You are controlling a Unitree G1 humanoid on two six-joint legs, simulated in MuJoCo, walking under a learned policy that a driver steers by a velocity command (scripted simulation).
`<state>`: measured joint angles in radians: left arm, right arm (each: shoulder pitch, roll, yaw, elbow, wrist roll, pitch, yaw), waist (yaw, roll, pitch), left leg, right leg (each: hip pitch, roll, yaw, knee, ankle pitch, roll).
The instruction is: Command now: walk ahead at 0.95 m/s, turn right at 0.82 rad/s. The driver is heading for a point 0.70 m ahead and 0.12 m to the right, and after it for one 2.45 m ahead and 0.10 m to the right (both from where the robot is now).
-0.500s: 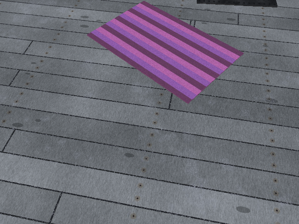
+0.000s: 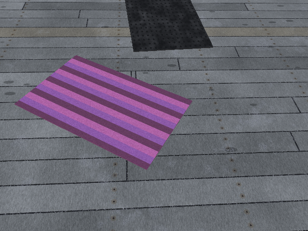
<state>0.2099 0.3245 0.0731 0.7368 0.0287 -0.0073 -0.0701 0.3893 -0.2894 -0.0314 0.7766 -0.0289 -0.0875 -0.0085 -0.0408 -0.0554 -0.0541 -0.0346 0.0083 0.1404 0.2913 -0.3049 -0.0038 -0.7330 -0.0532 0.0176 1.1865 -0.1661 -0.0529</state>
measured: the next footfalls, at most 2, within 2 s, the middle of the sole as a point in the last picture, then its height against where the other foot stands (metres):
right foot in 0.24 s outside the picture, level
left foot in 0.68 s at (187, 172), level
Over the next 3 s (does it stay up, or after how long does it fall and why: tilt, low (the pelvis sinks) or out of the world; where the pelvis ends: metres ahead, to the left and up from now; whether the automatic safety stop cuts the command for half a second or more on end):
stays up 2.53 -0.07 -0.02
